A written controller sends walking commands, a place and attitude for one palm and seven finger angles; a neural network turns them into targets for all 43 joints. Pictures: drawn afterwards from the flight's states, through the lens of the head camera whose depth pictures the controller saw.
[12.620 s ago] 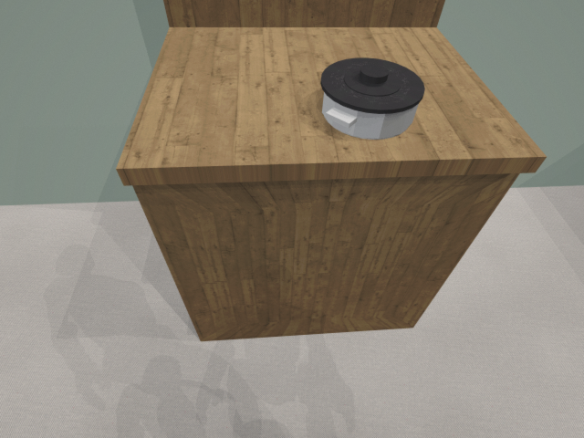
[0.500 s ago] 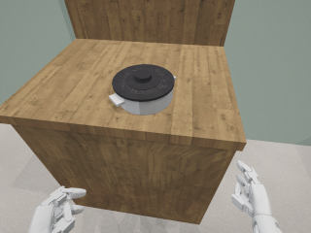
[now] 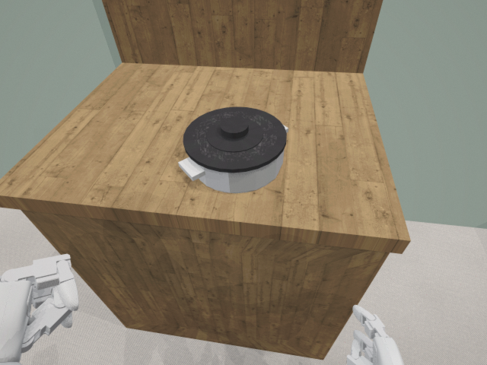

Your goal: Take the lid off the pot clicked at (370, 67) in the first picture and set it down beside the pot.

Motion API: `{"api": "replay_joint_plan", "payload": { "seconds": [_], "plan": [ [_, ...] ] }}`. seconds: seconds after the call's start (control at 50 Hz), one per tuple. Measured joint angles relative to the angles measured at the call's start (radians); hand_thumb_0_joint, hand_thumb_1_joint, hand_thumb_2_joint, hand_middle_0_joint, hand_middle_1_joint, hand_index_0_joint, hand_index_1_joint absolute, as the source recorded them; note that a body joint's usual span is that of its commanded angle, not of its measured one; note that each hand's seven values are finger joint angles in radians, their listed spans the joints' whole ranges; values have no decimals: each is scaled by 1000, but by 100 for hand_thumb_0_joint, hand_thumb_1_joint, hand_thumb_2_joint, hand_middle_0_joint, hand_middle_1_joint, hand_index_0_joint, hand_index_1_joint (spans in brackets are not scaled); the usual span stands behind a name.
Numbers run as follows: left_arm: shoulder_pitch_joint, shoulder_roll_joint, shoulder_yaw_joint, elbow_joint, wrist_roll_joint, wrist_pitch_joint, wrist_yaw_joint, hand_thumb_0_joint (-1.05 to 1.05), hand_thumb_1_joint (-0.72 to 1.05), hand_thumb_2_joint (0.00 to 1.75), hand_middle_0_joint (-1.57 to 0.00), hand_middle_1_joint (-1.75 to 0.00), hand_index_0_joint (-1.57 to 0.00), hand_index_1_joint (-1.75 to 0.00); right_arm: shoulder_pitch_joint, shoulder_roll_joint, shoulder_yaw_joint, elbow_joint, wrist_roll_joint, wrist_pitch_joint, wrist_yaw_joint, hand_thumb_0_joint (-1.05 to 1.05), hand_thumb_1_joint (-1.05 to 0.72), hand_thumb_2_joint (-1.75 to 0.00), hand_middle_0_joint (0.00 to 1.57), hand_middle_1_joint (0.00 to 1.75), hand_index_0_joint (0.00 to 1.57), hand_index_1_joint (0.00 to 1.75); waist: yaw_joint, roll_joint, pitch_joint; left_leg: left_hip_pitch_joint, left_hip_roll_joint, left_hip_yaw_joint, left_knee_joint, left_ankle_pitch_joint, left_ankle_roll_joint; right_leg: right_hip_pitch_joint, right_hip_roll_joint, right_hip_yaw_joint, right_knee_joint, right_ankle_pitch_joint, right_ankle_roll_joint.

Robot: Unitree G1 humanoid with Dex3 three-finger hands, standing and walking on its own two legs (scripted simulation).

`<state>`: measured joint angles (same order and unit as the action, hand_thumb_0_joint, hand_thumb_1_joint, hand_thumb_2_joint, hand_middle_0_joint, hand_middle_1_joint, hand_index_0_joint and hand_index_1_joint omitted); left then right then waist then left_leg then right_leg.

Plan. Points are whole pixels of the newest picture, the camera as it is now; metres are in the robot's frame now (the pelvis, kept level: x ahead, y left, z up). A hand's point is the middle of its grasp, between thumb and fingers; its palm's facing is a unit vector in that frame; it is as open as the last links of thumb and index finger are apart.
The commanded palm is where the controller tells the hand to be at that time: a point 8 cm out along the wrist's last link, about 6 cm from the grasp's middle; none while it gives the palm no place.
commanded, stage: raise the hand higher, near the body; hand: left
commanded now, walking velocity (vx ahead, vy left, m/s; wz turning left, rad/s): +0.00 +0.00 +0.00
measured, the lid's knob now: (234, 127) +0.49 +0.08 +0.15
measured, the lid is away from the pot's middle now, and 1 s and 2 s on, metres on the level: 0.00 0.00 0.00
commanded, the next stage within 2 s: reach forward and open the fingers in 0.60 s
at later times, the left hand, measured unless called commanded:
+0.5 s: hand (51, 261) +0.16 +0.23 +0.20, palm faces +0.44 -0.79 -0.43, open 3.1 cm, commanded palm +0.10 +0.26 +0.22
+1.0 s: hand (50, 224) +0.20 +0.24 +0.22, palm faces +0.39 -0.04 -0.92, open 2.9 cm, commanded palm +0.15 +0.24 +0.25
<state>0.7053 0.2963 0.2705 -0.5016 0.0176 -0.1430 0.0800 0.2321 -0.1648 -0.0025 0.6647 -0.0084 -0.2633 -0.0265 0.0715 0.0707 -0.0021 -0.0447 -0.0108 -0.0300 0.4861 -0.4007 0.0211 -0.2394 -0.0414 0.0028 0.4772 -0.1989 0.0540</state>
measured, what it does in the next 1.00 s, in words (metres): stands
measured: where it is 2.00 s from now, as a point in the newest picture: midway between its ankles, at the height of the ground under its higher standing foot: outside the picture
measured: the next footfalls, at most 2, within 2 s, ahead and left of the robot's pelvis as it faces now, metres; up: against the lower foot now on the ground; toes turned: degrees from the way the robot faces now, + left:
none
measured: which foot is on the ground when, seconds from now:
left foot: down 0.00-1.00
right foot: down 0.00-1.00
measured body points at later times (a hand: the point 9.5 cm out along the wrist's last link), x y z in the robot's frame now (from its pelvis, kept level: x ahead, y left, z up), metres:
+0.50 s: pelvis -0.01 -0.01 +0.00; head -0.02 -0.02 +0.45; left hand +0.13 +0.27 +0.23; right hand +0.20 -0.20 -0.06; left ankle -0.09 +0.10 -0.73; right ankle +0.04 -0.16 -0.73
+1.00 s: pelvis -0.03 -0.01 +0.00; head -0.02 -0.06 +0.44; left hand +0.17 +0.24 +0.27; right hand +0.21 -0.22 -0.09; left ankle -0.09 +0.10 -0.73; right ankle +0.04 -0.16 -0.73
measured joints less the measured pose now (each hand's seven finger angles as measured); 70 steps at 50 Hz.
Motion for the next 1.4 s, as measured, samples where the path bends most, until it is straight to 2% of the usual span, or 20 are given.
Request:
{"api": "replay_joint_plan", "payload": {
  "seconds": [0.12, 0.3, 0.5, 0.72, 0.76, 0.84, 0.9, 0.98, 1.08, 1.18, 1.24, 1.4],
  "plan": [
    [4, 19, 7, -85, 0, -15, 9, 2, 89, 90, -130, -150, -130, -150, -14, -31, -13, -17, 1, -25, -9, 2, -90, -90, 20, 30, 20, 29, 10, -3, -11, 1, 1, -2, 1, -3, 1, 7, 0, -2, -9, 2, 3],
    [-95, 16, 30, -93, -12, -33, 6, 2, 89, 90, -131, -150, -130, -150, -55, -26, -1, -47, 4, -21, -9, 2, -90, -90, 20, 30, 20, 29, 18, -17, 0, 11, 3, -3, 1, 0, -2, 16, 2, -4, -6, 3, -2],
    [-176, 38, 85, -109, -30, -55, 0, 2, 89, 90, -131, -150, -130, -150, -46, -7, 20, -39, 2, 5, 1, 2, -90, -90, 20, 30, 20, 29, 16, -16, 9, 16, 8, -3, -3, 6, -7, 19, 7, -5, -9, 10, -8],
    [-250, 57, 129, -123, -44, -74, 7, 2, 88, 90, -131, -150, -131, -150, -22, -25, 15, -10, 4, 13, -5, 2, -90, -90, 20, 30, 20, 30, 6, -13, 23, 15, 11, 3, -10, 16, -10, 16, 11, 0, -15, 21, -12],
    [-267, 98, 121, -147, 125, -15, 43, 2, 88, 90, -131, -150, -131, -150, -16, -41, 20, -34, -5, 57, 4, 2, -90, -90, 20, 30, 20, 29, 14, -16, 8, -11, 8, 6, 3, 14, -12, -13, 8, 4, 2, 18, -13],
    [-299, 186, 78, -184, 365, 106, 76, 2, 85, 92, -131, -146, -130, -145, -52, -81, 19, -83, -7, 162, 40, 2, -90, -90, 20, 30, 20, 29, 24, -3, 11, -62, -3, 15, 37, 9, -11, -71, 0, 15, 43, 11, -15],
    [-303, 256, 57, -187, 498, 179, 70, 1, 81, 96, -130, -139, -129, -139, -89, -104, 16, -113, 3, 237, 55, 2, -90, -90, 20, 30, 20, 29, 30, 17, 12, -89, -7, 25, 48, 10, -9, -102, -2, 26, 56, 15, -13],
    [-358, 337, 27, -127, 618, 235, 18, 1, 74, 102, -129, -128, -128, -128, -129, -120, 13, -126, 23, 303, 58, 2, -90, -90, 20, 30, 20, 29, 35, 37, 1, -107, -12, 23, 49, 17, -8, -121, -6, 26, 61, 19, -12],
    [-433, 363, -14, -39, 676, 267, -87, 1, 62, 112, -126, -112, -125, -112, -153, -125, 14, -132, 46, 321, 55, 2, -91, -90, 20, 30, 20, 29, 31, 58, -18, -101, -14, 13, 27, 33, -11, -113, -11, 16, 45, 27, -13],
    [-517, 376, -75, 28, 694, 266, -199, 1, 47, 122, -123, -95, -122, -95, -152, -126, 22, -131, 56, 309, 39, 2, -91, -90, 20, 30, 20, 29, 30, 64, -24, -82, -14, -2, -1, 51, -15, -89, -14, 1, 21, 37, -17],
    [-565, 404, -93, 59, 703, 259, -261, 1, 37, 128, -120, -85, -119, -84, -150, -123, 29, -127, 56, 302, 33, 2, -91, -90, 20, 30, 20, 29, 28, 63, -20, -73, -11, -6, -14, 62, -19, -78, -12, -3, 7, 47, -22],
    [-681, 442, -115, 152, 701, 240, -379, 0, 8, 145, -112, -56, -112, -56, -122, -126, 36, -117, 60, 291, 28, 2, -91, -90, 20, 30, 20, 29, 14, 66, -13, -77, -9, -8, -34, 86, -25, -79, -11, -6, -17, 73, -28]
  ]
}}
